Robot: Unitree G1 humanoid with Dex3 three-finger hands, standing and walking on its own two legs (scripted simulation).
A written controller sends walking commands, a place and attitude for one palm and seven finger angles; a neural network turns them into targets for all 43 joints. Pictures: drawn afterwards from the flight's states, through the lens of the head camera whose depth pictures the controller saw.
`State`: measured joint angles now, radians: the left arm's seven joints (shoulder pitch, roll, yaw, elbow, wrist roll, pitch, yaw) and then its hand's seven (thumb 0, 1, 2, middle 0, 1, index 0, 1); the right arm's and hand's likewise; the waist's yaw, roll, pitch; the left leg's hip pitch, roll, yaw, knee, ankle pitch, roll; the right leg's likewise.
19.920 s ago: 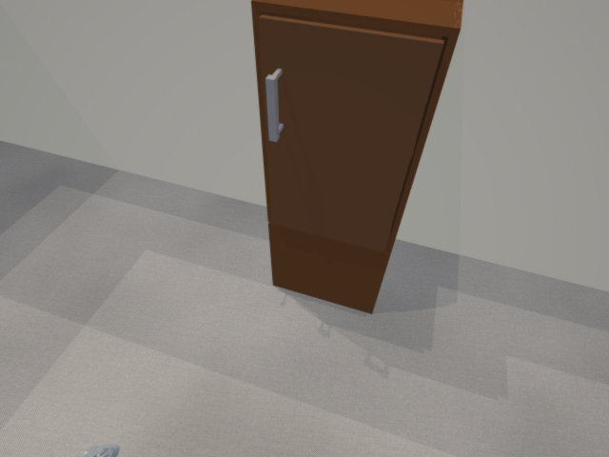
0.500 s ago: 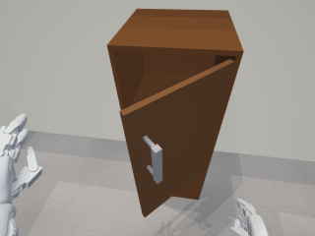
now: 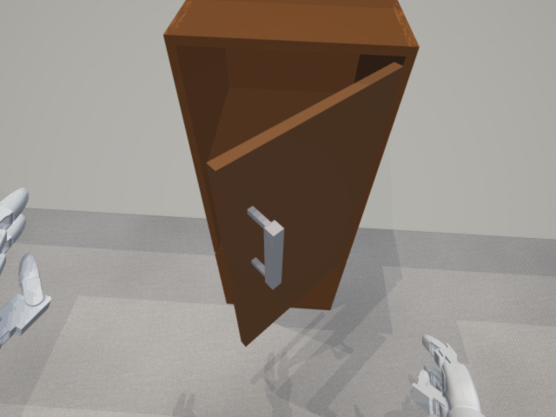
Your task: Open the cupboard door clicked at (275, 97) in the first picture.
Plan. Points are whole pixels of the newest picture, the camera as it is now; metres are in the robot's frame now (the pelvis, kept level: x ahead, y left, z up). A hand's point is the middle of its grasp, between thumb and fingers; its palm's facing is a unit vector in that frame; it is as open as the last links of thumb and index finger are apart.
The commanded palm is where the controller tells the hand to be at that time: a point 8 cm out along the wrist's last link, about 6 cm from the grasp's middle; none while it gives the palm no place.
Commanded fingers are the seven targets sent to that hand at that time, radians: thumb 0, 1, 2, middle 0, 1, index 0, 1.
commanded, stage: step back with the hand held close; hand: left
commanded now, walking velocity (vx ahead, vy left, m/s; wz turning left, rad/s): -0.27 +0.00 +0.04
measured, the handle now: (264, 249) +0.34 +0.05 +0.05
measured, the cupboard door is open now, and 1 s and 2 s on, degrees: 46 46 46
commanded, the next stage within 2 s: stop stepping back and stand still in 0.66 s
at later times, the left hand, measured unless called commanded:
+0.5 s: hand out of the picture +0.11 +0.28 +0.16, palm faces +0.47 -0.76 -0.44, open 7.4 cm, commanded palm +0.03 +0.32 +0.18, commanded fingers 0.00 0.90 0.90 -0.20 -0.30 -0.20 -0.30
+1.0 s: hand out of the picture +0.03 +0.25 +0.16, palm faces +0.36 -0.82 -0.45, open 7.4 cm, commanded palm -0.04 +0.30 +0.18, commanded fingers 0.00 0.90 0.90 -0.20 -0.30 -0.20 -0.30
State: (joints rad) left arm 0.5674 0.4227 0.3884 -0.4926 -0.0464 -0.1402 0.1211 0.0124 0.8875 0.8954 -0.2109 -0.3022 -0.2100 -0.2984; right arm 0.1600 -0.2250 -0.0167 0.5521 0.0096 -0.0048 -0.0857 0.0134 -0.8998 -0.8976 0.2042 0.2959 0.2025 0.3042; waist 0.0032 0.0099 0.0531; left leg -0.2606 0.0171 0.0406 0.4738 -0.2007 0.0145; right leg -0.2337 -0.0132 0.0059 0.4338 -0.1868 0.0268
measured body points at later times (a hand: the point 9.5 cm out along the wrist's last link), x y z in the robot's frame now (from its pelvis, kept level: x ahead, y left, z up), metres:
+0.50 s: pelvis -0.09 +0.01 -0.02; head -0.07 +0.03 +0.42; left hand +0.08 +0.32 +0.19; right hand +0.08 -0.22 -0.10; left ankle +0.03 +0.11 -0.74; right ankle -0.02 -0.13 -0.71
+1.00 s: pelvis -0.19 +0.00 -0.01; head -0.17 +0.03 +0.44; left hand +0.01 +0.30 +0.19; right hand -0.02 -0.24 -0.07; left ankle -0.11 +0.08 -0.74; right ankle -0.23 -0.11 -0.72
